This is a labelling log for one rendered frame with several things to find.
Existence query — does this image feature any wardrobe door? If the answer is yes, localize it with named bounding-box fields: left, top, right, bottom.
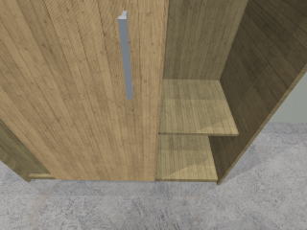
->
left=0, top=118, right=51, bottom=174
left=0, top=0, right=169, bottom=181

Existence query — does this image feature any handle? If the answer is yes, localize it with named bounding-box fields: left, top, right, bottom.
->
left=118, top=11, right=133, bottom=100

